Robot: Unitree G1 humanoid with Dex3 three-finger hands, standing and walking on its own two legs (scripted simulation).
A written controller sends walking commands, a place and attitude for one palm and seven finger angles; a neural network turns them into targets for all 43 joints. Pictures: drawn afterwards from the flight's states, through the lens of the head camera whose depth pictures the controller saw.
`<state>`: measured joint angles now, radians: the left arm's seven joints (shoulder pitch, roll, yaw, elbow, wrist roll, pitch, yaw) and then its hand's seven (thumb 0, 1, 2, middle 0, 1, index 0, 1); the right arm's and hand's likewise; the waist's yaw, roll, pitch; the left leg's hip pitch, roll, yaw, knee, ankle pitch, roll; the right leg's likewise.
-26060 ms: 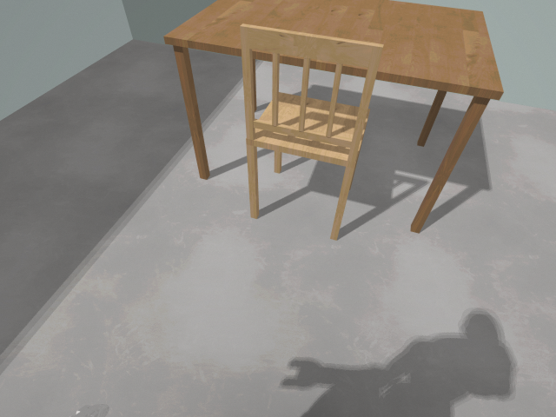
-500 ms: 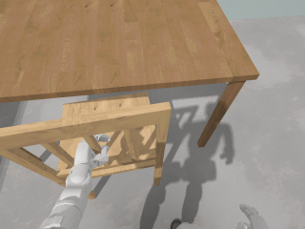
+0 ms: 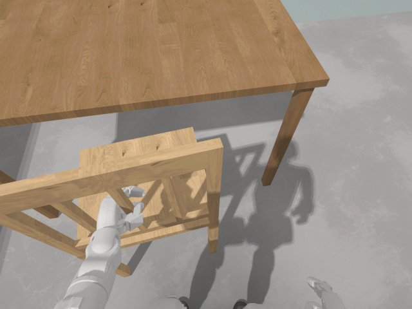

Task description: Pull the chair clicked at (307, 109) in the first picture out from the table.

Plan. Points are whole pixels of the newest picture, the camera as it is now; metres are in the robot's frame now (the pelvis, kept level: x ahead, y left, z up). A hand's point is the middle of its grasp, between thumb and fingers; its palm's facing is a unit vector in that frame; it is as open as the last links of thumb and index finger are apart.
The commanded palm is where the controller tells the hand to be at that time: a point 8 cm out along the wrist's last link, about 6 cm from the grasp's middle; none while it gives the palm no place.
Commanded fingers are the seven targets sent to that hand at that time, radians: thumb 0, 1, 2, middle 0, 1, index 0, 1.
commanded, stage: step backward, pulling the chair out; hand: left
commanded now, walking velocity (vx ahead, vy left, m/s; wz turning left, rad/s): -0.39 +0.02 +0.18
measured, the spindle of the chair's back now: (130, 210) +0.33 +0.18 -0.09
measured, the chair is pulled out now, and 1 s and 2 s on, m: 0.14 0.32 0.44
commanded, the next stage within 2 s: none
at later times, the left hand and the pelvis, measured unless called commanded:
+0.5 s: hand (139, 261) +0.21 +0.14 -0.07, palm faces +0.07 -0.98 -0.18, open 5.0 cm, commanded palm +0.19 +0.19 -0.06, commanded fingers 0.00 0.90 0.90 -0.50 -1.45 -0.50 -1.45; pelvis -0.09 -0.01 +0.00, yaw +1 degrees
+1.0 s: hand out of the picture +0.13 +0.14 -0.07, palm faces +0.00 -0.98 -0.18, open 5.0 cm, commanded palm +0.10 +0.19 -0.06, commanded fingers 0.00 0.90 0.90 -0.50 -1.45 -0.50 -1.45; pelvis -0.17 +0.00 +0.00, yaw +3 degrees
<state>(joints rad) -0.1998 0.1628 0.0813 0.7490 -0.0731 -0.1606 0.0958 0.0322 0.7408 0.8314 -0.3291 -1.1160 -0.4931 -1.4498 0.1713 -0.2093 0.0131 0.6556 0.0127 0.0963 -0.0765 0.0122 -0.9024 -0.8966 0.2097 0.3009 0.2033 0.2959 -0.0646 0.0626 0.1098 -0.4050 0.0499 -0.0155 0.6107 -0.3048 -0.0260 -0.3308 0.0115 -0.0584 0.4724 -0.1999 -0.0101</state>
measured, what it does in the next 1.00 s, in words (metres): walks backwards: right foot, then left foot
